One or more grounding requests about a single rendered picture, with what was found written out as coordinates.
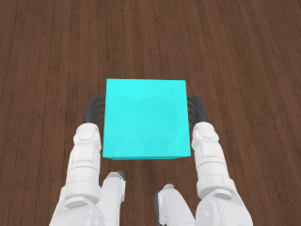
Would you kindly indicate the robot right forearm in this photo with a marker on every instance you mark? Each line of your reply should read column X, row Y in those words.
column 211, row 166

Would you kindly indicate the robot left forearm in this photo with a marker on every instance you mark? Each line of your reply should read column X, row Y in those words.
column 82, row 182

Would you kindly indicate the robot right upper arm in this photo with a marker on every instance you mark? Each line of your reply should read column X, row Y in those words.
column 213, row 211

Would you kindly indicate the robot right hand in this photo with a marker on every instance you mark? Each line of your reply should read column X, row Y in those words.
column 199, row 114

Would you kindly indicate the robot left shin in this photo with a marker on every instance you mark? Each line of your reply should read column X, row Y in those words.
column 113, row 174

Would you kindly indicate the robot left upper arm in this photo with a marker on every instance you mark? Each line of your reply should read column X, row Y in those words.
column 87, row 215

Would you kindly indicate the robot left hand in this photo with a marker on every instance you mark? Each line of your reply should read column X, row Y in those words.
column 90, row 112

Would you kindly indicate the robot shin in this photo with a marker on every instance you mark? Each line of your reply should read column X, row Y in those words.
column 113, row 174
column 162, row 218

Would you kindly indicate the robot right shin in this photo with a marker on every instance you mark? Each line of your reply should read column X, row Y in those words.
column 162, row 218

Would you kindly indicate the carton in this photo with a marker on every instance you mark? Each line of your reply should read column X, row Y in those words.
column 145, row 119

